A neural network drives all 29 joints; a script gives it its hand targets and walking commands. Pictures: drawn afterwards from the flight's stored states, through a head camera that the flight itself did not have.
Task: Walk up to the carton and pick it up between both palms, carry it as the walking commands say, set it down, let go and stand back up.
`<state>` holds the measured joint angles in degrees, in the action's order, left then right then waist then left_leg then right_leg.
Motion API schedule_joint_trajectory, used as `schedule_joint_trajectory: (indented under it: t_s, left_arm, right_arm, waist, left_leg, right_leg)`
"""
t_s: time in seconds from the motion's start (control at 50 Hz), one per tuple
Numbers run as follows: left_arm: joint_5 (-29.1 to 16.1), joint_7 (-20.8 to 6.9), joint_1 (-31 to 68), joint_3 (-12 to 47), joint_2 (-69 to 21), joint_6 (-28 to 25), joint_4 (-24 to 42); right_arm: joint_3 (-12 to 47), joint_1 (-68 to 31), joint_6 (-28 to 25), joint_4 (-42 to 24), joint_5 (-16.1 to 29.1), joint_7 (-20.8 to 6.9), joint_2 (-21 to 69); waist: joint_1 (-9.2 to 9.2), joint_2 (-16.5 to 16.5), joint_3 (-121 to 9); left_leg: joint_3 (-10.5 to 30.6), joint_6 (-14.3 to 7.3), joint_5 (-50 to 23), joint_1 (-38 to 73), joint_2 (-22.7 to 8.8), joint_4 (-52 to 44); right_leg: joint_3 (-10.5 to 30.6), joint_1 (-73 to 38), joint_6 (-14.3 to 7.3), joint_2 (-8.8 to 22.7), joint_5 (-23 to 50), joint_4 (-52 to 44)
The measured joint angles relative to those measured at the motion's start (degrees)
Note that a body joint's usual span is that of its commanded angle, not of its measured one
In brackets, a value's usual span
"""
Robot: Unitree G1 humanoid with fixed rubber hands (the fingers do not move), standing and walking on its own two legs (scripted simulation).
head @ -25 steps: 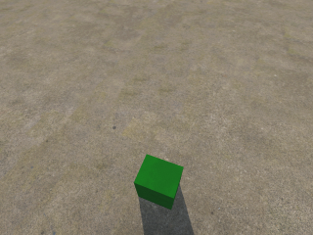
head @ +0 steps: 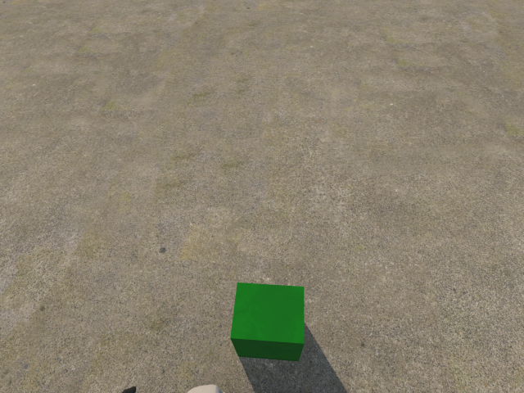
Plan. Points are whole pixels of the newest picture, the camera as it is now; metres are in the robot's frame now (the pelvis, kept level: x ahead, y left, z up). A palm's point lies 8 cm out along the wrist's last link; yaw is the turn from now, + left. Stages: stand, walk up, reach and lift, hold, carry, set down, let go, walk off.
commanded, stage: walk up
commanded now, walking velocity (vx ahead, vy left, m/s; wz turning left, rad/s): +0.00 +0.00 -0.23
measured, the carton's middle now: (269, 323) +0.39 +0.01 -0.65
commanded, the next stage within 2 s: stand in 1.08 s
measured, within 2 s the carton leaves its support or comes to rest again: neither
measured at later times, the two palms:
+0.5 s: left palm out of the picture +0.11 +0.27 -0.13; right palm out of the picture +0.02 -0.25 -0.13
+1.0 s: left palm out of the picture +0.04 +0.25 -0.14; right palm out of the picture +0.01 -0.21 -0.14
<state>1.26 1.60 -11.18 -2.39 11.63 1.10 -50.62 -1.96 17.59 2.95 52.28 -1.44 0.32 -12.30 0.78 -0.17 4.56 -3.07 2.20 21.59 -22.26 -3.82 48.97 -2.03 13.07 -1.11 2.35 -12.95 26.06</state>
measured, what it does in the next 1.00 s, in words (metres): steps on the spot: left foot, then right foot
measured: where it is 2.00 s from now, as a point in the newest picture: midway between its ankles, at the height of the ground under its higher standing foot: outside the picture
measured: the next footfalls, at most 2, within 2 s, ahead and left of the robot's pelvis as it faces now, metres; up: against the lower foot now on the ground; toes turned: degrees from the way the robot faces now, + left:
left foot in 0.10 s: +0.07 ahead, +0.18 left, +0.00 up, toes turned +4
right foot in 0.48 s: +0.02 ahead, -0.10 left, +0.00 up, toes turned -2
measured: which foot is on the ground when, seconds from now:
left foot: up 0.00-0.08, down 0.10-0.48, up 0.50-0.70, down 0.72-1.00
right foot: down 0.00-0.10, up 0.12-0.46, down 0.48-1.00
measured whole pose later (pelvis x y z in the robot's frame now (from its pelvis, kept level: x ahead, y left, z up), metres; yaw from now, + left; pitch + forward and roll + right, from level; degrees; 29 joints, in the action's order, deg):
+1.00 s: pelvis +0.01 +0.02 +0.00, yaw -4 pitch -2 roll +0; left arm 0.4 1.6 -14.2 -1.2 10.0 -0.4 -62.0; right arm -0.6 14.2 -0.9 61.4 -0.1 1.6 -9.7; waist 0.1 -0.8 2.2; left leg -2.1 0.4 12.2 -7.9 -1.4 21.7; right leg -3.8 5.6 0.4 1.6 -13.5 20.7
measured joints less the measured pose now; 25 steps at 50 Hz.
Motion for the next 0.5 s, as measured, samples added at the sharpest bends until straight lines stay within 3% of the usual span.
schedule_joint_trajectory:
  t_s: [0.08,0.1,0.16,0.2,0.26,0.42,0.48,0.5]
  left_arm:
    - [0.29,-0.52,-1.89,-0.07,0.94,0.85,-1.29]
    - [0.16,-0.53,-2.45,0.01,1.12,1.04,-1.43]
    - [-0.11,-0.68,-1.77,-1.09,3.21,2.72,-1.80]
    - [-0.11,-1.30,-1.26,-1.49,4.41,3.10,-1.62]
    - [-0.13,-2.42,-1.19,-1.58,5.18,3.36,-1.56]
    - [-0.72,-3.21,0.27,-0.41,4.28,3.57,-0.55]
    - [-0.62,-2.68,0.64,0.42,3.78,1.39,-0.44]
    - [-0.59,-2.44,0.90,0.44,2.88,0.49,-1.14]
  right_arm:
    - [0.69,-1.65,-1.26,-2.14,0.00,0.73,-1.26]
    - [0.61,-1.36,-1.93,-2.55,-0.04,1.06,-1.85]
    - [0.30,-0.50,-2.32,-2.95,-0.21,1.89,-0.91]
    - [0.46,0.19,-2.07,-3.06,-0.42,2.10,-0.64]
    - [0.26,0.02,-2.25,-2.95,-0.41,2.24,-0.85]
    - [-1.31,-2.25,-2.11,-2.82,-0.63,1.91,-2.32]
    - [-1.59,-2.31,-1.57,-2.05,0.10,0.81,-2.36]
    - [-1.61,-2.31,-1.43,-1.43,0.67,0.41,-2.51]
  waist:
    - [0.03,0.26,-0.67]
    - [0.17,1.07,-1.30]
    - [-0.18,-0.45,-1.56]
    - [-0.22,-1.14,-1.80]
    - [-0.24,-1.33,-2.13]
    - [-0.74,0.39,-1.57]
    - [-0.60,-0.16,-1.70]
    - [-0.68,0.55,-1.64]
  left_leg:
    - [-0.51,-0.24,-5.45,5.10,-1.75,-15.27]
    - [-0.06,-0.48,-7.03,5.82,-2.57,-17.54]
    - [-0.54,-0.33,-5.00,4.33,-3.34,-13.82]
    - [-0.72,-0.26,-5.79,5.48,-3.75,-16.01]
    - [-1.15,-0.32,-7.93,7.53,-4.12,-20.06]
    - [-3.07,0.51,-9.42,7.97,-5.52,-22.37]
    - [-3.79,1.25,-8.65,7.22,-4.34,-20.55]
    - [-3.11,1.05,-6.79,6.46,-4.02,-18.69]
  right_leg:
    - [0.89,1.30,1.71,-0.46,-1.83,3.50]
    - [0.77,2.74,1.32,-1.23,-4.30,6.53]
    - [3.59,9.46,2.13,-3.90,-15.35,24.57]
    - [3.52,12.47,2.60,-4.75,-13.51,33.58]
    - [2.28,13.01,3.27,-4.20,-9.77,37.31]
    - [0.05,5.43,3.46,-2.52,-11.02,16.81]
    - [-0.62,-1.15,2.94,-1.10,-2.45,1.15]
    - [-0.75,-1.57,2.53,-1.05,-1.42,0.16]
